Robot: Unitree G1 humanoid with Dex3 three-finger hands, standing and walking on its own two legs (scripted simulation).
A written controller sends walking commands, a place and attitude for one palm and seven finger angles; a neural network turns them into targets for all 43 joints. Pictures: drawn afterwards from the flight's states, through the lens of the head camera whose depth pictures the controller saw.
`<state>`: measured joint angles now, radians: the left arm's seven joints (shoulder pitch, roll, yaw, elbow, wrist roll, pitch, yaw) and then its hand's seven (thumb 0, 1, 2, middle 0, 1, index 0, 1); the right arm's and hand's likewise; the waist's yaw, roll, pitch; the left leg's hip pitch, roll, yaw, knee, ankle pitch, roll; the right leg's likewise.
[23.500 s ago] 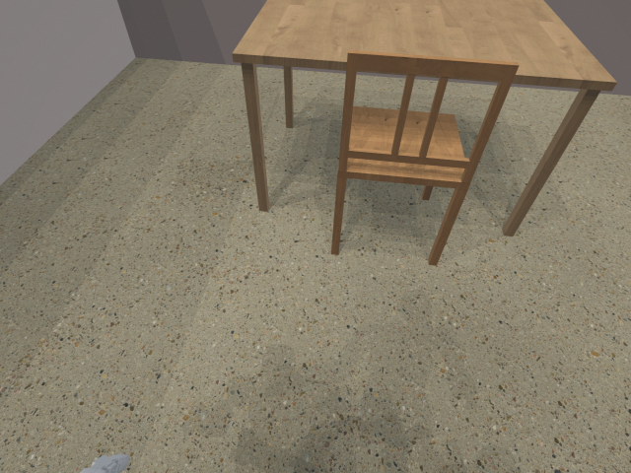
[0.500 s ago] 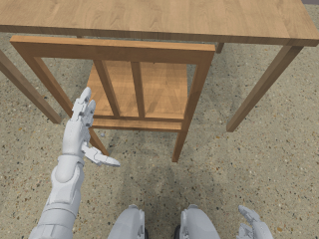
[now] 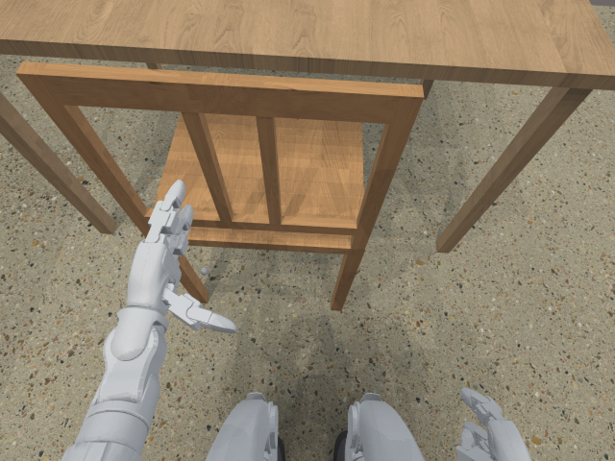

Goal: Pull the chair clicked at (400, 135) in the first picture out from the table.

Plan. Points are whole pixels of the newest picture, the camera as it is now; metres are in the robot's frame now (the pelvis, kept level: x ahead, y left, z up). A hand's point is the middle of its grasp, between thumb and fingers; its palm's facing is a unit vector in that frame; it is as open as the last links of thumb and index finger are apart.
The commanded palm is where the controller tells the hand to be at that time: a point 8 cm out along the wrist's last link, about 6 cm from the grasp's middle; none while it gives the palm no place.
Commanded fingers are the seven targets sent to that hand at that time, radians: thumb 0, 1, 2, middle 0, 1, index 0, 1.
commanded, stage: aim the fingers beside a spindle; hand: left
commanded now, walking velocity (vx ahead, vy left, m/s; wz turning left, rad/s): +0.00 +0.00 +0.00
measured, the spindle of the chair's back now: (212, 173) +0.51 +0.16 -0.01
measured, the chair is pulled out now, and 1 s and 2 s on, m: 0.00 0.00 0.00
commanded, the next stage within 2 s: none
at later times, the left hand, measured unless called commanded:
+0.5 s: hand (204, 264) +0.35 +0.14 +0.02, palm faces -0.04 -1.00 -0.05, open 16.9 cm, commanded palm +0.33 +0.19 +0.01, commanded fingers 0.00 -0.50 0.30 -0.06 -0.08 -0.06 -0.08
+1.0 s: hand (212, 269) +0.34 +0.13 +0.01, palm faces -0.08 -1.00 -0.03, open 16.9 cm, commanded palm +0.33 +0.19 +0.02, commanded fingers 0.00 -0.50 0.30 -0.06 -0.08 -0.06 -0.08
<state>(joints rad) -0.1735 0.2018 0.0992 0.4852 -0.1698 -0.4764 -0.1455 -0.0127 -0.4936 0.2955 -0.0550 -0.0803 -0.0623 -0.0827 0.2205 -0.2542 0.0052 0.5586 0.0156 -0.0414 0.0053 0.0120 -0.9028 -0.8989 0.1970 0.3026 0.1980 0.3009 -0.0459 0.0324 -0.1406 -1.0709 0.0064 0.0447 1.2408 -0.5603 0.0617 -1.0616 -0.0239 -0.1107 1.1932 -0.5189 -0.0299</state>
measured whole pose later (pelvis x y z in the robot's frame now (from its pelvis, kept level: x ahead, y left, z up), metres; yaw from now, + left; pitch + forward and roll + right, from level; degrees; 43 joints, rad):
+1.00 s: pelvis +0.00 +0.00 +0.00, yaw +0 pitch +22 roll -2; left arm -0.17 0.20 0.08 0.44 -0.16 -0.48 -0.14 -0.01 -0.49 0.30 -0.05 -0.08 -0.06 -0.08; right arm 0.22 -0.26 0.00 0.57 0.02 -0.05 0.00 0.01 -0.90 -0.90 0.20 0.30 0.20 0.30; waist -0.05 0.04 -0.14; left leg -1.07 0.01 0.04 1.25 -0.56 0.05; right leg -1.06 -0.02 -0.11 1.20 -0.52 -0.04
